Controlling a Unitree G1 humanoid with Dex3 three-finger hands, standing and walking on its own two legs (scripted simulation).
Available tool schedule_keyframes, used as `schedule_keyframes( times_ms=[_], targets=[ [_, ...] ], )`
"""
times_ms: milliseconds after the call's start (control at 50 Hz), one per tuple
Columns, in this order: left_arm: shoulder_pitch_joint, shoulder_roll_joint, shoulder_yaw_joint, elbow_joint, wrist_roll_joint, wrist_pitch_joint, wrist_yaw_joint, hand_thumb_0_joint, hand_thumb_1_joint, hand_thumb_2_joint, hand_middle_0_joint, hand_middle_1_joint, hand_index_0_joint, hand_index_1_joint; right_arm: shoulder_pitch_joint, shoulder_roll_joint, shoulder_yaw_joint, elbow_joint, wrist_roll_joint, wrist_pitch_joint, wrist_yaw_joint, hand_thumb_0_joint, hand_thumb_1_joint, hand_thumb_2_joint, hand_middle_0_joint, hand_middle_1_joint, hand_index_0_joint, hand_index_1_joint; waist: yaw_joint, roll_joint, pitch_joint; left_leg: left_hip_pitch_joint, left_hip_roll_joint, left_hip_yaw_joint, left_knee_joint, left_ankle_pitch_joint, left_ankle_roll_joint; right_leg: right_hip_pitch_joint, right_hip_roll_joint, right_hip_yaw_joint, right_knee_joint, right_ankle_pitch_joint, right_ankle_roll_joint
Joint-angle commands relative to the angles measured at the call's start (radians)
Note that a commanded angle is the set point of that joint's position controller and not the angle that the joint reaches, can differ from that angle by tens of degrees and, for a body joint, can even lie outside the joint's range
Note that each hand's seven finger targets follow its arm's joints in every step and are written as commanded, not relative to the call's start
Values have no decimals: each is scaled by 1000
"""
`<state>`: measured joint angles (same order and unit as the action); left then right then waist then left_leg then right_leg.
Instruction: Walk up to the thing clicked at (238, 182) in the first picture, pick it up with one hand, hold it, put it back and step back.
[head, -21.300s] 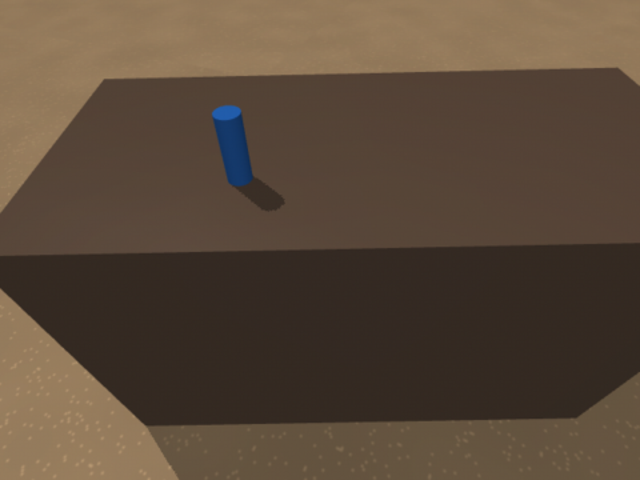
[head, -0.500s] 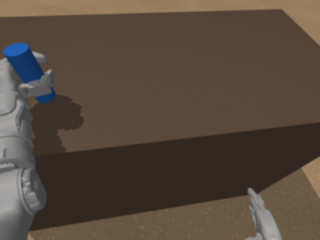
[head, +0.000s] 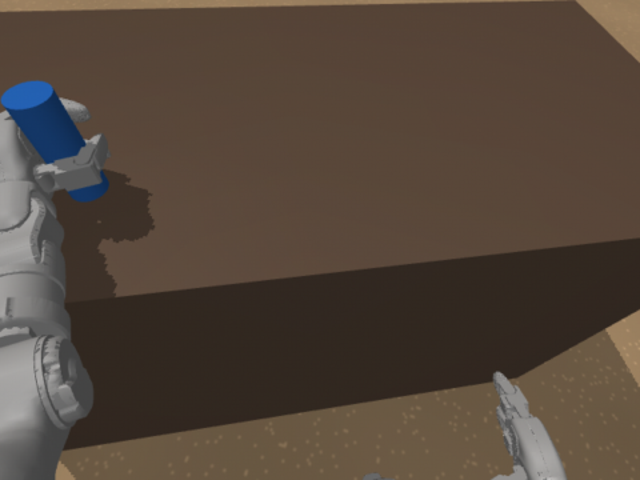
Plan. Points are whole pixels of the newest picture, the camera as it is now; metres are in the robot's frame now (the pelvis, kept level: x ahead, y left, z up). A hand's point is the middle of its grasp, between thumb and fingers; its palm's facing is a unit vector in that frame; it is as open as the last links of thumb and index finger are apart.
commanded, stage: loosen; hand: left
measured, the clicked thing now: (62, 147) +0.50 +0.25 +0.14
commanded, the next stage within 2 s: open in 0.08 s
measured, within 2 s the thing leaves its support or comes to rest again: neither
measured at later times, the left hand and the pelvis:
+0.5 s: hand (78, 147) +0.50 +0.23 +0.13, palm faces +0.25 -0.97 +0.02, open 11.3 cm; pelvis -0.01 +0.00 -0.01, yaw +0 degrees
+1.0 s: hand (5, 93) +0.51 +0.27 +0.20, palm faces +0.30 -0.95 +0.01, open 17.3 cm; pelvis +0.00 +0.00 +0.00, yaw +0 degrees
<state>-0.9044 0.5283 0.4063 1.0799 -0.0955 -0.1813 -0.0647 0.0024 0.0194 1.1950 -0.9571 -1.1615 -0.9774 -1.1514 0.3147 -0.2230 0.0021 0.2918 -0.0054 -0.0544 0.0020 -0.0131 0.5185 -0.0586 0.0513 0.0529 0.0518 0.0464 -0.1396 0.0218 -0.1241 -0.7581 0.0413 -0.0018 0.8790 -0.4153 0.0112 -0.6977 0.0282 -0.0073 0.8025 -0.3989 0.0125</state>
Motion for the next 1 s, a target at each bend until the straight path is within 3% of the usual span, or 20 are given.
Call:
schedule_keyframes(
  times_ms=[0,60,140,160,180,260,340,360,400,420,640,680,700,720,760,820,840,920,940,980],
  targets=[
    [-494,266,29,-247,-19,-79,-1,0,348,1048,-1282,-1226,-1306,-1208,-4,-139,-70,-180,1,-47,-15,0,529,-44,50,50,50,50,-11,134,-485,384,1,-22,-53,479,11,106,9,-11,-52,378,-29],
    [-501,267,30,-251,-17,-77,-4,0,210,861,-1194,-1114,-1216,-1097,17,-153,-82,-194,3,-41,-13,0,525,-45,50,50,50,50,-18,119,-502,389,2,-21,-47,494,14,112,7,-8,-45,408,-27],
    [-493,248,22,-204,-8,-76,-3,0,2,675,-1091,-967,-1115,-947,17,-143,-73,-185,-3,-37,-12,0,519,-44,50,50,50,50,-24,117,-436,372,7,-29,-56,461,7,60,13,-19,-48,348,-31],
    [-533,269,24,-276,-8,-85,-2,0,-42,690,-1011,-887,-1035,-873,-4,-127,-57,-210,0,-37,-10,0,525,-50,50,50,50,50,-7,140,-482,366,-2,-19,-56,437,10,100,7,-12,-49,355,-31],
    [-505,278,33,-207,-5,-79,-2,0,-73,610,-1011,-878,-1037,-855,20,-124,-62,-188,-1,-33,-12,0,518,-44,51,50,50,50,-22,117,-462,340,-4,-16,-52,418,15,101,6,-8,-50,358,-27],
    [-499,273,31,-195,-3,-77,-3,0,-183,475,-740,-638,-749,-632,12,-135,-67,-198,-4,-31,-12,0,533,-48,51,51,50,51,-18,139,-450,347,-2,-18,-55,403,9,79,9,-13,-46,327,-31],
    [-499,297,45,-194,-4,-75,-2,0,-254,410,-619,-528,-625,-526,11,-152,-77,-220,-3,-27,-15,0,541,-48,51,51,51,51,-20,119,-470,329,-1,-20,-52,411,11,103,10,-13,-42,347,-30],
    [-496,276,31,-201,-5,-74,-4,0,-264,386,-603,-501,-607,-501,7,-121,-51,-209,0,-25,-12,0,540,-48,51,51,51,51,-11,115,-466,321,-6,-13,-47,400,16,113,6,-5,-42,350,-26],
    [-506,303,53,-194,-1,-76,-4,0,-315,356,-552,-461,-556,-461,-3,-160,-85,-241,-1,-26,-17,0,538,-49,52,51,51,51,-24,95,-487,314,-6,-12,-45,419,17,132,6,-4,-38,387,-24],
    [-484,288,35,-180,2,-74,-5,0,-325,340,-516,-434,-521,-434,21,-118,-54,-186,0,-19,-13,0,543,-48,52,51,51,51,-14,122,-461,296,-9,-10,-44,413,18,123,3,-1,-36,379,-24],
    [-516,290,26,-219,5,-74,-1,0,-583,63,-209,-121,-213,-121,17,-134,-71,-215,0,-11,-14,0,536,-51,52,51,51,51,-21,151,-475,340,-4,-14,-45,394,11,74,10,-7,-43,324,-29],
    [-480,317,50,-184,11,-68,3,0,-527,40,-104,-69,-115,-61,34,-173,-108,-206,-2,-9,-17,0,550,-46,52,51,51,51,-32,108,-447,321,1,-20,-51,390,10,72,13,-13,-43,327,-30],
    [-508,340,60,-227,11,-74,3,0,-534,29,-75,-42,-85,-35,-4,-164,-93,-249,-1,-12,-14,0,554,-46,52,51,51,51,-19,118,-476,326,-1,-22,-55,394,7,96,12,-13,-41,329,-32],
    [-544,364,70,-278,7,-79,3,0,-556,20,-75,-43,-87,-35,-27,-150,-75,-275,3,-12,-14,0,553,-46,52,51,51,51,-4,140,-530,351,-4,-18,-52,410,8,124,9,-8,-43,343,-30],
    [-550,382,74,-281,7,-70,2,0,-552,28,-68,-46,-80,-38,44,-149,-85,-223,5,-3,-20,0,546,-47,52,51,52,51,-10,155,-531,358,-4,-17,-52,451,6,152,8,-6,-40,384,-29],
    [-589,435,89,-343,13,-53,-2,0,-567,30,-69,-45,-78,-39,21,-143,-74,-239,13,-8,-21,0,535,-51,52,51,51,51,9,202,-567,408,-4,-16,-52,527,1,184,6,-5,-44,431,-31],
    [-584,439,90,-336,15,-44,-7,0,-576,26,-72,-44,-81,-38,19,-160,-91,-237,14,-7,-24,0,537,-51,52,51,51,51,3,201,-576,439,0,-18,-55,553,-4,180,9,-9,-48,440,-33],
    [-570,433,68,-279,19,25,-27,0,-566,21,-73,-38,-84,-32,-13,-160,-82,-193,25,-17,-26,0,537,-51,52,51,51,51,11,194,-502,442,3,-17,-89,559,-9,189,10,-12,-80,429,-36],
    [-581,467,80,-274,20,45,-34,0,-557,23,-72,-36,-83,-30,-12,-142,-68,-161,31,-21,-27,0,540,-50,52,51,51,51,21,201,-497,432,-1,-15,-95,552,-5,207,8,-9,-87,434,-36],
    [-564,453,61,-205,22,88,-62,0,-531,25,-75,-39,-88,-30,-11,-155,-78,-134,35,-22,-33,0,550,-48,52,51,51,51,9,162,-456,417,-3,-8,-110,529,1,216,8,-7,-105,442,-32]
  ],
)
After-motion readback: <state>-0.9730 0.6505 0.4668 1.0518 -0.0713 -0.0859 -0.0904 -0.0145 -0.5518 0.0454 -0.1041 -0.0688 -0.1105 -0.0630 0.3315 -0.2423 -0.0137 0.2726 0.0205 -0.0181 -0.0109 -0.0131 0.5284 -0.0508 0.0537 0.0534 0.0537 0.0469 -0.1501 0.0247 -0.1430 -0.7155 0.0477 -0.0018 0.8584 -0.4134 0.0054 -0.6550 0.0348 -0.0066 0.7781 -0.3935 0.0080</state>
